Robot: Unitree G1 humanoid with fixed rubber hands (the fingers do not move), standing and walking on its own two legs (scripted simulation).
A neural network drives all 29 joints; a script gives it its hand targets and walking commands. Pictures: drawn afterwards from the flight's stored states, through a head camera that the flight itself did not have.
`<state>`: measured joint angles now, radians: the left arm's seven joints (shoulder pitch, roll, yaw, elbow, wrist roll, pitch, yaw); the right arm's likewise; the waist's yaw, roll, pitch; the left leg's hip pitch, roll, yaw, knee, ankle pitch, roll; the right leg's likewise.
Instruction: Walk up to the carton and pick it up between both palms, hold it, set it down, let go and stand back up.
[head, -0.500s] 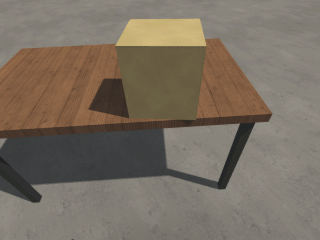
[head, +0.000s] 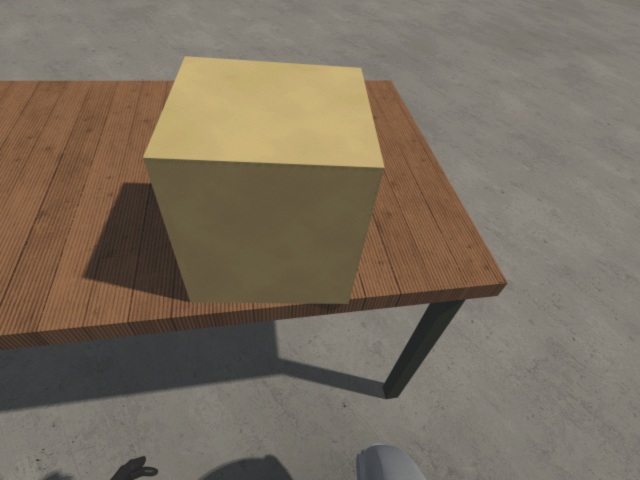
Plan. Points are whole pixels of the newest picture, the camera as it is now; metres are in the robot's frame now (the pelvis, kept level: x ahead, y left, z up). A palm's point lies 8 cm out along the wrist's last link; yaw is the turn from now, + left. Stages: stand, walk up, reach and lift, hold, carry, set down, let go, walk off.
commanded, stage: walk up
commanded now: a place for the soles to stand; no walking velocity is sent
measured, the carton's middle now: (272, 189) +0.53 +0.09 +0.07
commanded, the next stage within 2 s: none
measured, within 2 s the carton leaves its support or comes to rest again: neither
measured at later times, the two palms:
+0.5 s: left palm out of the picture +0.15 +0.22 -0.09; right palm (580, 461) +0.18 -0.34 -0.09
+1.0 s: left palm out of the picture +0.12 +0.20 -0.08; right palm (567, 460) +0.18 -0.32 -0.07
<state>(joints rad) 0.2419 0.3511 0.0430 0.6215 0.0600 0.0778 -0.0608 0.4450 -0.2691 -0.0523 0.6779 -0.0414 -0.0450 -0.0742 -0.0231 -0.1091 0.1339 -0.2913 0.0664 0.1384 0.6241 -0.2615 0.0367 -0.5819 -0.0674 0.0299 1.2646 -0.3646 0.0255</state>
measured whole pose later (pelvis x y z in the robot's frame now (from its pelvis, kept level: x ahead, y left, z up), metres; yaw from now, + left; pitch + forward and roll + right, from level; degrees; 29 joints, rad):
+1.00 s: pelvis +0.04 -0.08 +0.01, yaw +8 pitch -3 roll -1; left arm 0.23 0.30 0.01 0.67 0.00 0.01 -0.01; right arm 0.31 -0.27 -0.02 0.61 0.00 0.00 0.01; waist 0.00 0.00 0.03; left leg -0.26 -0.02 -0.01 0.56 -0.26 0.03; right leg -0.24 -0.05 -0.06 0.53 -0.24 0.03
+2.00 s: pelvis +0.06 -0.08 +0.01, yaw +12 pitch -1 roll -1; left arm 0.28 0.30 0.02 0.68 0.00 0.01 -0.01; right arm 0.29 -0.28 -0.01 0.68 0.01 0.00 0.01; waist 0.00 -0.01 0.03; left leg -0.28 -0.04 -0.07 0.57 -0.27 0.02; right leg -0.23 -0.06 -0.12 0.52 -0.27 0.02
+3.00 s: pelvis +0.07 +0.03 +0.00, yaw +7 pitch -1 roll +0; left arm 0.26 0.33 0.04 0.60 0.01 0.03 -0.02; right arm 0.25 -0.31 -0.01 0.60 -0.02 -0.01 -0.02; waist 0.03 -0.02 0.07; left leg -0.27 0.05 0.12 0.62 -0.33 0.02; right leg -0.29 0.01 0.04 0.61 -0.30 0.01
